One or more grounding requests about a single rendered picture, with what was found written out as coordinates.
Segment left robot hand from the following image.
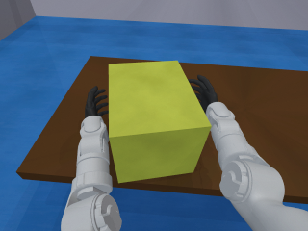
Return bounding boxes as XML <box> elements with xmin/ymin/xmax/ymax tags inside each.
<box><xmin>85</xmin><ymin>86</ymin><xmax>109</xmax><ymax>118</ymax></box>

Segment right robot hand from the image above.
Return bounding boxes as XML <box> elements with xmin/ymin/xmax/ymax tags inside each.
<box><xmin>188</xmin><ymin>74</ymin><xmax>218</xmax><ymax>114</ymax></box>

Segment carton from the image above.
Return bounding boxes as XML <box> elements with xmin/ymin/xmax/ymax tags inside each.
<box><xmin>109</xmin><ymin>61</ymin><xmax>212</xmax><ymax>184</ymax></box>

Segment right robot upper arm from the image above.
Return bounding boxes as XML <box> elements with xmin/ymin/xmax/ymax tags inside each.
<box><xmin>219</xmin><ymin>159</ymin><xmax>308</xmax><ymax>231</ymax></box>

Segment robot right forearm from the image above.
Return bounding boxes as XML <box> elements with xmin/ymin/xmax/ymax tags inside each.
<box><xmin>205</xmin><ymin>102</ymin><xmax>285</xmax><ymax>195</ymax></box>

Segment robot left forearm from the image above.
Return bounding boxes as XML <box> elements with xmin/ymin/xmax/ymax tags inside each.
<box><xmin>61</xmin><ymin>115</ymin><xmax>113</xmax><ymax>231</ymax></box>

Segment table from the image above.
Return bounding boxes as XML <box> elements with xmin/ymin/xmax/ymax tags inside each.
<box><xmin>16</xmin><ymin>56</ymin><xmax>308</xmax><ymax>204</ymax></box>

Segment left robot upper arm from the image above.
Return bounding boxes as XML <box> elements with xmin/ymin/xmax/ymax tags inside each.
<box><xmin>61</xmin><ymin>193</ymin><xmax>122</xmax><ymax>231</ymax></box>

